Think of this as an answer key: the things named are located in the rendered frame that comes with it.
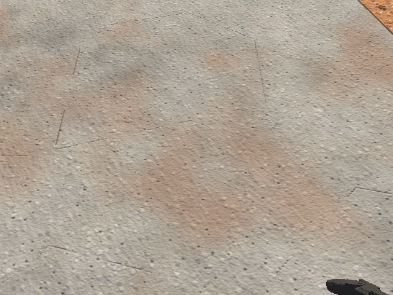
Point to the right robot hand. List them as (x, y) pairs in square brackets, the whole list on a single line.
[(353, 287)]

